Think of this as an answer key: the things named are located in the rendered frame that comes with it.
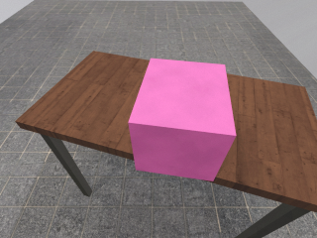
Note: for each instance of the table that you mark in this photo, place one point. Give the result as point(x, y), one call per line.
point(274, 154)

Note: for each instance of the carton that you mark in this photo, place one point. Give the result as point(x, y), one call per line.
point(182, 122)

